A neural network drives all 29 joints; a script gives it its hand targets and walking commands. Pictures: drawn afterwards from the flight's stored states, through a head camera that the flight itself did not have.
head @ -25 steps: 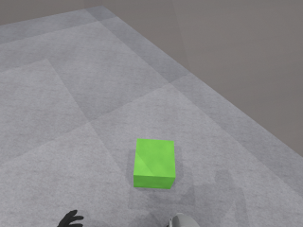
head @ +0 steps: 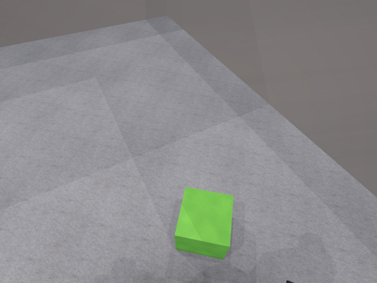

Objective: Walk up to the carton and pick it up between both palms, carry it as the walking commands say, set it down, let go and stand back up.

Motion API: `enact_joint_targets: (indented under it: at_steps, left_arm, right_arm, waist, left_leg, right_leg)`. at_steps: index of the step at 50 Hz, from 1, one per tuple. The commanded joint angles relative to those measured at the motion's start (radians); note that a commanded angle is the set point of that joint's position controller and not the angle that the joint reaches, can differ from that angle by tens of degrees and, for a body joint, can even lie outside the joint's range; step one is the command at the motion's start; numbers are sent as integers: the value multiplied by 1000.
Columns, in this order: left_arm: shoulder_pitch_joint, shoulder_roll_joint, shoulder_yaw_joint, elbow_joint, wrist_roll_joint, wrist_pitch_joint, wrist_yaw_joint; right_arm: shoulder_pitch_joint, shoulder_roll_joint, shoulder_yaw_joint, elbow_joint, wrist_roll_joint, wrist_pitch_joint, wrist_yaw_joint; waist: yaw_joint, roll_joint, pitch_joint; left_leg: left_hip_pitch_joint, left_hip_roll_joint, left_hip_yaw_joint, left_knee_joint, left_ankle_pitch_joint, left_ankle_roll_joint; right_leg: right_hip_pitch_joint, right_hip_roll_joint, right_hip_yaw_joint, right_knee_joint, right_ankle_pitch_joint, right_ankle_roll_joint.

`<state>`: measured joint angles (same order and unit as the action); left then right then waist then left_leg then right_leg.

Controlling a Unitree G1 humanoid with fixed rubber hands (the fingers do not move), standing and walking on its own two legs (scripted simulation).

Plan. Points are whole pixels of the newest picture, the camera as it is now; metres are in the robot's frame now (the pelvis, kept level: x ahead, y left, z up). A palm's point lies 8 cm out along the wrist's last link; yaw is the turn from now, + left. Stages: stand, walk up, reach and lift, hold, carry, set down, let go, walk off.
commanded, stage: walk up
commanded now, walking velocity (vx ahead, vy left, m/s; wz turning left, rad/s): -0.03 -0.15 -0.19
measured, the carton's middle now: (204, 222) +0.49 -0.03 -0.65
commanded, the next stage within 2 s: none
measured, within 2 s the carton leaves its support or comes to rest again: neither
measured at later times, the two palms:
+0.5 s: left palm out of the picture +0.08 +0.14 -0.10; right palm out of the picture -0.01 -0.32 -0.15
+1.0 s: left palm out of the picture -0.04 +0.20 -0.13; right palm out of the picture +0.01 -0.30 -0.14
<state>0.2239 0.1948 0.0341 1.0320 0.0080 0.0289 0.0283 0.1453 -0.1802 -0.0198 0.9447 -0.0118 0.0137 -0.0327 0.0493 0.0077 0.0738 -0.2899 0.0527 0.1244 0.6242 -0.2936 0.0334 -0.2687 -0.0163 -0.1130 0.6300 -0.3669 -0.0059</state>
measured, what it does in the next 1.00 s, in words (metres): steps on the spot: right foot, then left foot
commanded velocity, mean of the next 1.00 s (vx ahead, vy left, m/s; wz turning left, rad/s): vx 0.00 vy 0.01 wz -0.03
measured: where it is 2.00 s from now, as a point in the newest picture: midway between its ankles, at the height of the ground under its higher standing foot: outside the picture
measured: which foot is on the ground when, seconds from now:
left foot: down 0.00-0.26, up 0.28-0.54, down 0.56-0.72, up 0.74-0.98, down 1.00-1.00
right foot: up 0.00-0.24, down 0.26-1.00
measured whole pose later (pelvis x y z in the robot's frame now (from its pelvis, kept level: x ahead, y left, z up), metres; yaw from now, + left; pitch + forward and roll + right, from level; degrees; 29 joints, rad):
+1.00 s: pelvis -0.03 -0.05 +0.00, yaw +0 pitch -1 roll -1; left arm 0.28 0.20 0.06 1.10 0.03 0.02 0.04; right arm 0.21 -0.23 -0.04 1.06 -0.02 0.04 -0.02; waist 0.03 0.05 0.03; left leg -0.27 0.06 0.03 0.55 -0.26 -0.01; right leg -0.22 -0.03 -0.12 0.55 -0.30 -0.01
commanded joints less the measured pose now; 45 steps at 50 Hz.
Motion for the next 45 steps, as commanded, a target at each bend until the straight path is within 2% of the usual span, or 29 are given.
enact_joint_targets:
  at_steps: [1, 4, 7, 8, 10, 11, 12, 13, 14, 15, 16, 18, 20, 22, 25, 26, 29, 30, 32, 33, 34, 35, 36, 37, 38, 39, 41, 43, 45]
  left_arm:
    - [-62, 155, 53, -75, 13, 33, -32]
    - [-40, 116, 44, -92, 10, 31, -25]
    - [-42, 106, 32, -113, 11, 27, -32]
    - [19, 81, 27, -92, 9, 19, -31]
    - [99, 67, 8, -69, 11, -8, -30]
    - [112, 124, 32, -68, 19, -27, -22]
    - [119, 218, 50, -79, 31, -37, -21]
    - [39, 232, 48, -97, 29, -34, -15]
    - [-11, 212, 45, -113, 31, -32, -9]
    - [-19, 177, 27, -101, 22, -29, -6]
    - [-59, 152, 18, -98, 22, -27, -5]
    - [-113, 119, 22, -128, 12, -33, -6]
    - [-110, 118, 19, -134, 8, -38, -5]
    - [-94, 127, 9, -118, 6, -38, -2]
    - [-23, 100, 10, -75, 3, -32, 1]
    - [-61, 113, 13, -63, -2, -32, 9]
    - [-50, 68, 4, -86, -5, -38, 3]
    - [-24, 59, 3, -63, -8, -38, 6]
    - [-8, 75, 8, -41, -4, -43, 10]
    - [16, 128, 20, -31, 7, -49, 10]
    - [25, 114, 16, -10, 1, -47, 15]
    - [125, 219, 54, -15, 4, -44, 27]
    - [109, 189, 46, 5, 11, -43, 30]
    - [38, 157, 35, -6, 10, -47, 26]
    - [22, 162, 35, -11, 10, -49, 29]
    - [79, 190, 55, -9, 13, -36, 38]
    - [63, 164, 42, -1, 15, -37, 39]
    - [-18, 122, 40, -9, 22, -49, 24]
    - [-68, 93, 33, -13, 18, -32, 10]
  right_arm:
    - [131, -252, -75, -27, -12, 10, -37]
    - [65, -215, -73, -35, -5, 2, -47]
    - [52, -218, -71, -51, -23, 10, -25]
    - [27, -201, -67, -38, -20, 8, -22]
    - [-13, -172, -60, -41, -18, 29, 1]
    - [44, -98, -42, -43, -9, 30, 0]
    - [36, -58, -13, -78, -4, 34, 8]
    - [47, -84, -10, -66, 2, 44, 11]
    - [68, -92, -23, -45, -3, 50, 15]
    - [3, -114, -38, -54, -4, 47, 19]
    - [13, -108, -36, -34, 5, 56, 25]
    - [73, -109, -32, 6, 3, 45, 34]
    - [121, -103, -31, 38, -1, 45, 27]
    - [116, -98, -26, 36, 0, 45, 27]
    - [110, -77, -13, 44, 4, 27, 14]
    - [128, -75, -5, 62, 4, 15, 9]
    - [170, -114, -6, 100, 1, 0, 1]
    - [99, -101, -16, 106, 4, -2, 7]
    - [106, -84, -3, 113, 2, -8, 5]
    - [109, -93, -14, 100, -2, 5, 2]
    - [113, -59, -3, 103, 3, -2, 5]
    - [99, -121, -33, 84, -11, 11, 10]
    - [126, -87, -26, 100, 0, 19, 5]
    - [139, -68, -13, 107, -5, 17, 3]
    - [127, -76, -15, 100, -5, 18, 3]
    - [65, -95, -36, 72, -14, 32, 11]
    - [74, -90, -39, 62, -15, 44, 15]
    - [69, -50, -18, 60, -9, 31, 17]
    - [139, -28, -4, 93, -4, 19, 26]
  waist:
    - [-116, 82, -59]
    - [-86, 144, -102]
    - [-88, 275, -123]
    - [-70, 296, -144]
    - [-11, 332, -149]
    - [4, 76, -166]
    - [17, -228, -197]
    - [1, -265, -130]
    - [-40, -242, -79]
    - [-23, -175, -62]
    - [-42, -209, -5]
    - [-65, -244, -53]
    - [-72, -176, -72]
    - [-50, -255, -25]
    - [-57, -163, -43]
    - [-78, -187, -58]
    - [-42, -31, -47]
    - [-20, 47, 29]
    - [-11, 62, 32]
    - [-15, 81, 2]
    - [-14, -43, -20]
    - [12, 51, -61]
    - [0, -69, -44]
    - [-20, -116, -28]
    - [-16, -96, -21]
    - [11, -111, 5]
    - [-19, -33, -21]
    - [-31, -138, -42]
    - [-78, -217, -23]
  left_leg:
    - [192, 468, -402, -324, 458, 216]
    - [162, 410, -277, -258, 641, 189]
    - [125, 285, -167, -265, 361, 108]
    - [110, 280, -133, -227, 403, 103]
    - [-6, 167, -55, -156, 177, 59]
    - [-44, 87, -12, -19, 27, 16]
    - [-216, -27, -18, 107, -252, -60]
    - [-167, 13, -118, 135, -276, -60]
    - [-148, 25, -127, 172, -233, -54]
    - [-117, 31, -165, 185, -181, -41]
    - [-89, 33, -151, 159, -140, -42]
    - [-54, 14, -130, 141, -83, -49]
    - [-55, 9, -134, 132, -90, -44]
    - [-52, 11, -140, 69, -124, -53]
    - [37, -3, -122, -181, -6, -33]
    - [72, -5, -113, -253, 74, -23]
    - [157, 85, -190, -291, 290, 3]
    - [74, 68, -189, -287, 329, -4]
    - [36, 44, -155, -279, 244, -11]
    - [12, -2, -124, -226, 143, -25]
    - [48, 9, -104, -258, 111, -32]
    - [-118, -38, -88, -89, -29, -60]
    - [-136, -8, -136, -32, -144, -59]
    - [-71, 14, -134, -21, -113, -57]
    - [-101, -1, -128, 24, -126, -61]
    - [-167, -4, -110, 181, -189, -77]
    - [-199, 10, -163, 257, -197, -76]
    - [-138, 31, -145, 172, -157, -54]
    - [21, 8, -88, -85, 8, -43]
  right_leg:
    - [-282, -2, 115, 480, -170, 58]
    - [-235, -37, 168, 423, -166, 58]
    - [-122, -21, 95, 182, -122, 52]
    - [-62, -15, 77, 89, -78, 51]
    - [143, -7, 32, -188, 121, 36]
    - [215, -132, 173, -301, 233, 13]
    - [261, -376, 503, -389, 355, -68]
    - [152, -390, 484, -443, 342, -122]
    - [99, -362, 428, -454, 257, -113]
    - [68, -301, 381, -435, 213, -119]
    - [24, -250, 305, -423, 219, -114]
    - [78, -211, 224, -374, 374, -107]
    - [126, -215, 192, -337, 478, -119]
    - [102, -213, 230, -338, 493, -129]
    - [140, -202, 256, -334, 422, -106]
    - [145, -199, 233, -293, 454, -100]
    - [73, -129, 196, -296, 278, -63]
    - [87, -109, 155, -310, 266, -36]
    - [150, -136, 181, -323, 286, -46]
    - [181, -200, 261, -333, 282, -68]
    - [204, -193, 228, -370, 328, -56]
    - [334, -347, 428, -341, 396, -101]
    - [294, -374, 434, -351, 470, -129]
    - [193, -353, 357, -380, 420, -149]
    - [177, -354, 364, -367, 451, -156]
    - [152, -423, 446, -400, 389, -199]
    - [123, -401, 436, -356, 393, -189]
    - [91, -335, 299, -350, 417, -165]
    - [-4, -187, 151, -326, 187, -96]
